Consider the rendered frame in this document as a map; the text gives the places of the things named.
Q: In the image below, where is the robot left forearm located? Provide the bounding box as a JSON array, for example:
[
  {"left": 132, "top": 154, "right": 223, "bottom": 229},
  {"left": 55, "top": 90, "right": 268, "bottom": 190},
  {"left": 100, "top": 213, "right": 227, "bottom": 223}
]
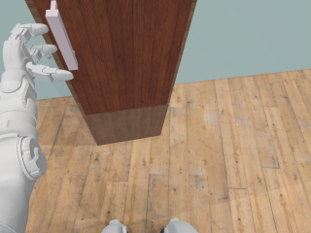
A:
[{"left": 0, "top": 69, "right": 39, "bottom": 142}]

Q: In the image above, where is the right robot shin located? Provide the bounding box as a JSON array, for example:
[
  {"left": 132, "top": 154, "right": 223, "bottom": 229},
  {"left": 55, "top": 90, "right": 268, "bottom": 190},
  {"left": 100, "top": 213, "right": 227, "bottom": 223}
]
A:
[{"left": 168, "top": 218, "right": 179, "bottom": 225}]

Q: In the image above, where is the left robot upper arm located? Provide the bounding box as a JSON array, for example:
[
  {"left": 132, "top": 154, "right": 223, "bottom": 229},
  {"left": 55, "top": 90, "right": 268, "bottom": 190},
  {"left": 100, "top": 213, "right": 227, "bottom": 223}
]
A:
[{"left": 0, "top": 136, "right": 48, "bottom": 233}]

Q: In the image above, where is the left robot shin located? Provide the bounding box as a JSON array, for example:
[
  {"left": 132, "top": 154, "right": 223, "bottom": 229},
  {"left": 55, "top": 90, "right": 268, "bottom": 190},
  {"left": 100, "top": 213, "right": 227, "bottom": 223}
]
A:
[{"left": 109, "top": 219, "right": 121, "bottom": 225}]

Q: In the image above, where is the robot shin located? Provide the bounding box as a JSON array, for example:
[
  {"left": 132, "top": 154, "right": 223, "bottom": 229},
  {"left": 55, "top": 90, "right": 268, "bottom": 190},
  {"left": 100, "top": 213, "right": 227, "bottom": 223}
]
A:
[
  {"left": 168, "top": 218, "right": 179, "bottom": 225},
  {"left": 109, "top": 219, "right": 121, "bottom": 225}
]

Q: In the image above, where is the cupboard door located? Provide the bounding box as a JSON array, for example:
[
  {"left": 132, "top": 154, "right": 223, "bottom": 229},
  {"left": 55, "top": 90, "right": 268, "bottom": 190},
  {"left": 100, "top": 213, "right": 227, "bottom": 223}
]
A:
[{"left": 32, "top": 0, "right": 193, "bottom": 116}]

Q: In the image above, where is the handle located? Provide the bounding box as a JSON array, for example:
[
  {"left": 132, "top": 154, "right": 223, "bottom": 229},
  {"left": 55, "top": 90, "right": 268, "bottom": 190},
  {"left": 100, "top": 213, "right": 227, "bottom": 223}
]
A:
[{"left": 46, "top": 0, "right": 79, "bottom": 71}]

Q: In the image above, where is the robot left hand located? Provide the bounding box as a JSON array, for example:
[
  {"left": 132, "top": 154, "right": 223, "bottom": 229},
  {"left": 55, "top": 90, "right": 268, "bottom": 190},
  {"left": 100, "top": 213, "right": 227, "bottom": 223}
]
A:
[{"left": 2, "top": 23, "right": 74, "bottom": 83}]

